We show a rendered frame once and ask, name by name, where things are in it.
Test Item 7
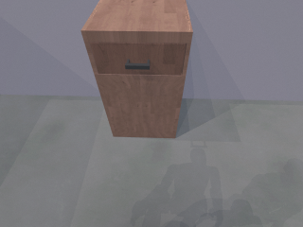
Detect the handle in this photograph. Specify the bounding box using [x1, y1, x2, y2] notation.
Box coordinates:
[125, 59, 150, 70]

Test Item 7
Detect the cabinet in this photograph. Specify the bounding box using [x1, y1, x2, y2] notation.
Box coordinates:
[80, 0, 193, 139]

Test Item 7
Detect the drawer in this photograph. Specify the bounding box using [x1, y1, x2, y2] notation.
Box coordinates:
[90, 42, 186, 76]

